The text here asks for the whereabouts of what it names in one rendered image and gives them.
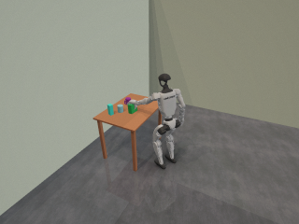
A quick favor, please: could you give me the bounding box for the right robot hand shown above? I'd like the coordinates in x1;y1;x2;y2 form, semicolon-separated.
178;117;184;127

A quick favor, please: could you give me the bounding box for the left robot shin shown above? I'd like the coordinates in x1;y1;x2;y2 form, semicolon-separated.
152;142;164;165

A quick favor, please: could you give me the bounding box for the left robot thigh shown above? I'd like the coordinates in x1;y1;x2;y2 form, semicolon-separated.
152;124;168;147

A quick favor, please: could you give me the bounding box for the left robot hand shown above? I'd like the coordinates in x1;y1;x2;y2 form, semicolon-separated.
127;99;137;109

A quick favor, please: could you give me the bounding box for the right robot forearm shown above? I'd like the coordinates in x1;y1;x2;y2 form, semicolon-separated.
179;107;186;119

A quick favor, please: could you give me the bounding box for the right robot upper arm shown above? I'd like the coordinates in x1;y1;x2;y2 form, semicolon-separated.
173;89;186;109

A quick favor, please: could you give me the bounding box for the left robot upper arm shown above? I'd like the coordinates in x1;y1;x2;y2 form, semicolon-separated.
145;92;161;105

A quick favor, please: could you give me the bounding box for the left robot forearm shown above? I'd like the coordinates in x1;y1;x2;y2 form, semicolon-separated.
135;98;147;105

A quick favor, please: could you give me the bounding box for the sponge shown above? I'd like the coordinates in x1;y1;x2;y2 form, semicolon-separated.
128;104;137;114

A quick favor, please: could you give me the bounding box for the table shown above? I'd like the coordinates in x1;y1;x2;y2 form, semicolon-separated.
93;93;162;172

